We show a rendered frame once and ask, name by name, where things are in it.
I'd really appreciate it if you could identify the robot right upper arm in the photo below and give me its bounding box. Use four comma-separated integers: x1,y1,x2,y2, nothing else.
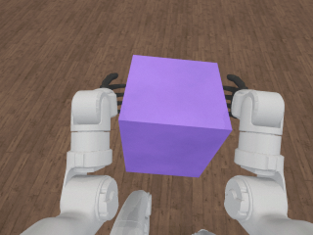
224,175,313,235

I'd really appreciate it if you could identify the robot right hand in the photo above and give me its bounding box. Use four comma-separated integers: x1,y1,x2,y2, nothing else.
222,74,248,118

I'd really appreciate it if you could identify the right robot forearm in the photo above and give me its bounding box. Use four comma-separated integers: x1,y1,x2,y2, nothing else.
231,89,289,212

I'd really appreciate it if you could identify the robot left thigh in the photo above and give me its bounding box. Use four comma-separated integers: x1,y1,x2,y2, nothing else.
110,190,152,235

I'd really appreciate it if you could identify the robot left shin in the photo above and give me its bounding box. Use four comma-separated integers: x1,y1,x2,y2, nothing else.
140,190,150,235

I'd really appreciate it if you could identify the robot left hand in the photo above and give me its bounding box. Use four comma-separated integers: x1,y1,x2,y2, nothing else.
100,72,126,114

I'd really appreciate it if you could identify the carton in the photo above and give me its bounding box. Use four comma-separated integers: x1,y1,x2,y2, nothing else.
118,55,233,178

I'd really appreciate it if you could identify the left robot forearm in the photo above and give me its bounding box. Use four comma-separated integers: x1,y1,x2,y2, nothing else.
60,87,118,210

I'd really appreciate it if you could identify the robot left upper arm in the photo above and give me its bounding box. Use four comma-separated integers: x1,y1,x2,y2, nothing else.
20,174,119,235

